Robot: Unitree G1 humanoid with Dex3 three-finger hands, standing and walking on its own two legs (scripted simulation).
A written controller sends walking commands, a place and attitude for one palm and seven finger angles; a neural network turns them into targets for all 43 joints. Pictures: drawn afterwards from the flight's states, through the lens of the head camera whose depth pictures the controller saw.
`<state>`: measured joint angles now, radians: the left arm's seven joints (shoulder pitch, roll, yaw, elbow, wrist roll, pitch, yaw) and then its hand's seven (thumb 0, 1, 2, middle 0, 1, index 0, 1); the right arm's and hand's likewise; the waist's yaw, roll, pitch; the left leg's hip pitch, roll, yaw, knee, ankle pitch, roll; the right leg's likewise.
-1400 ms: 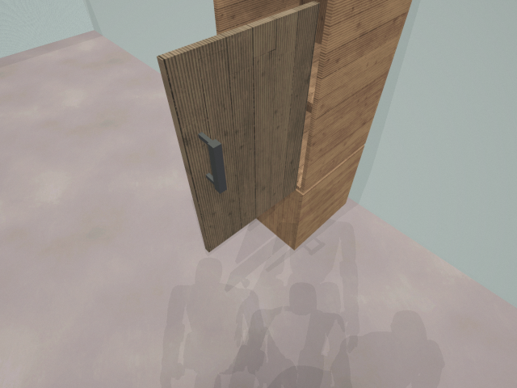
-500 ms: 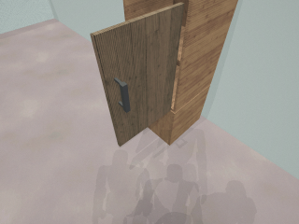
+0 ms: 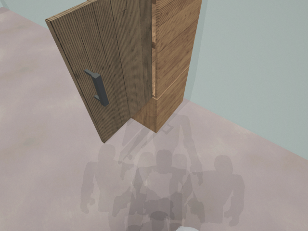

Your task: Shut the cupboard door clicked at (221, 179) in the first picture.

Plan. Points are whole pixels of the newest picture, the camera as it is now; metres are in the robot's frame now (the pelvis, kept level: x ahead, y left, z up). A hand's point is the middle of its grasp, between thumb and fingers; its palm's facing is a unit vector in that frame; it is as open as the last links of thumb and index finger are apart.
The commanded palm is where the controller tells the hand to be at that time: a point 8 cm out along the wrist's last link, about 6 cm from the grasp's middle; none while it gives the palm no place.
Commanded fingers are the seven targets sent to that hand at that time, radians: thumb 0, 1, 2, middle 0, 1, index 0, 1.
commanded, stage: walk to a spot facing it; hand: left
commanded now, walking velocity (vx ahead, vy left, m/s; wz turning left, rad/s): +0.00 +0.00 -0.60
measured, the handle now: (96, 88) +0.52 +0.24 +0.02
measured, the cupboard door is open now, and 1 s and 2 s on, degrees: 88 88 88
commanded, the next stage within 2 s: none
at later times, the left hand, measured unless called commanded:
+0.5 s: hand out of the picture +0.12 +0.16 -0.18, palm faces -0.20 -0.96 -0.20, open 7.4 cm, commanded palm none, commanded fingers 0.00 0.90 0.90 -0.20 -0.30 -0.20 -0.30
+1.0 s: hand (142, 207) +0.20 +0.06 -0.15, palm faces -0.53 -0.80 -0.28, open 7.4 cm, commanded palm none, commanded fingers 0.00 0.90 0.90 -0.20 -0.30 -0.20 -0.30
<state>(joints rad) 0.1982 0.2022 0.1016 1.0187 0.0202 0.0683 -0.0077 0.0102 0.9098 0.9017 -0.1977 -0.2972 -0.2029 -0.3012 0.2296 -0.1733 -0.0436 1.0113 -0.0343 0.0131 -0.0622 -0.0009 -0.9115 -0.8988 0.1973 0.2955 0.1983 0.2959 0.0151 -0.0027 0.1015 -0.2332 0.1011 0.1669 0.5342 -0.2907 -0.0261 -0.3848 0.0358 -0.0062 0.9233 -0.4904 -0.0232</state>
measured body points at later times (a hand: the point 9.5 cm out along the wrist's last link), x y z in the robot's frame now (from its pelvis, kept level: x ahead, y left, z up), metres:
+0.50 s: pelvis +0.01 -0.02 -0.01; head +0.06 -0.02 +0.44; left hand +0.13 +0.21 -0.16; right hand +0.07 -0.29 -0.13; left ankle +0.04 +0.10 -0.74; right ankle -0.01 -0.13 -0.73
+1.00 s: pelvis +0.01 -0.06 +0.00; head +0.04 -0.11 +0.44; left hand +0.23 +0.10 -0.13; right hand -0.11 -0.31 -0.15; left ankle +0.06 +0.07 -0.67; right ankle -0.04 -0.15 -0.73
